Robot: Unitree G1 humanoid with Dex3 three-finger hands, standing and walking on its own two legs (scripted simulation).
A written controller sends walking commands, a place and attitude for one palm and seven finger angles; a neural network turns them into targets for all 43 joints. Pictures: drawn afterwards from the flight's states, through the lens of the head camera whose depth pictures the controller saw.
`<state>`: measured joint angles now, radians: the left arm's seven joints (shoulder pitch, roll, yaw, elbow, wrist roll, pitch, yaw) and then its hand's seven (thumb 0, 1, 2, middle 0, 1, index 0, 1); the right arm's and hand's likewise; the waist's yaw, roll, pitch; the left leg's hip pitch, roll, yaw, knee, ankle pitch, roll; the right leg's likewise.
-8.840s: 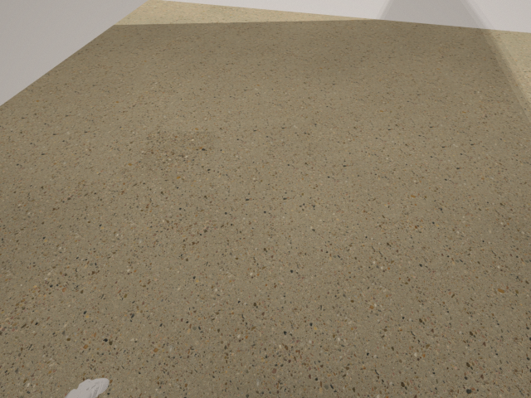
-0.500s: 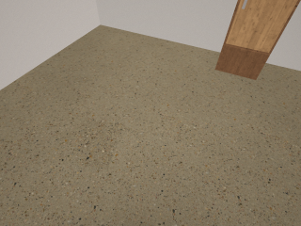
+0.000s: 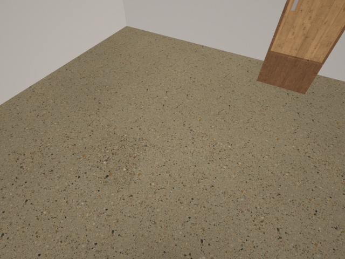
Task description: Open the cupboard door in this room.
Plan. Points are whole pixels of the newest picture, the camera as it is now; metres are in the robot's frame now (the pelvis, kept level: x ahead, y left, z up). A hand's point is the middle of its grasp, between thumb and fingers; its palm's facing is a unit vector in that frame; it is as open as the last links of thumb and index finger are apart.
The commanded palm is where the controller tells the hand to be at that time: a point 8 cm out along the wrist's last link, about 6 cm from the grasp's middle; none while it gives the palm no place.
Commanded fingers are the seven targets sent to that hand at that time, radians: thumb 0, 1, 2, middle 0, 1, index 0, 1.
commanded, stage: turn or walk to find it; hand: left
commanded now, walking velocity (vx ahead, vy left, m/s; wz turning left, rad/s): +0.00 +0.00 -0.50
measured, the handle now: out of the picture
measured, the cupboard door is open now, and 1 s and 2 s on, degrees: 0 0 0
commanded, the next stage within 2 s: stand and wait in 0.88 s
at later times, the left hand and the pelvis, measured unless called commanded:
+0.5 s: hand out of the picture +0.03 +0.20 -0.17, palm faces +0.01 -0.97 -0.24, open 7.4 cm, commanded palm none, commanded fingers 0.00 0.90 0.90 -0.20 -0.30 -0.20 -0.30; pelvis -0.01 -0.01 +0.00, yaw +0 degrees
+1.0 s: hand out of the picture +0.05 +0.21 -0.16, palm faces -0.01 -0.97 -0.26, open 7.4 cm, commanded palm none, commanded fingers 0.00 0.90 0.90 -0.20 -0.30 -0.20 -0.30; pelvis +0.00 +0.00 +0.00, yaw -1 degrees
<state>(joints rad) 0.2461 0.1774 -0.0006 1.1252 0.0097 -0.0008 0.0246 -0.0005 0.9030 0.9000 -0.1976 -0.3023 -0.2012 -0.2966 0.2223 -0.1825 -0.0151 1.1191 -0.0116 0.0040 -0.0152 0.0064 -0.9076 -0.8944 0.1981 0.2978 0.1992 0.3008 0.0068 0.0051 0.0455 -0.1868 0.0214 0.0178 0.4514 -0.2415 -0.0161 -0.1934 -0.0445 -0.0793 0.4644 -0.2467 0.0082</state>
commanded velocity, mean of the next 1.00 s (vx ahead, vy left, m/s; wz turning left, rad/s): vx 0.00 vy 0.00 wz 0.01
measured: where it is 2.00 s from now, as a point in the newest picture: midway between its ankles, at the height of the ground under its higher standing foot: outside the picture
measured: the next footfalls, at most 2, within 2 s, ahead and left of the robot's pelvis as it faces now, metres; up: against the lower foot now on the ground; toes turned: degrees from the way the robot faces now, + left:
none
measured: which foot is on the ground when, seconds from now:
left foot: down 0.00-1.00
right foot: down 0.00-1.00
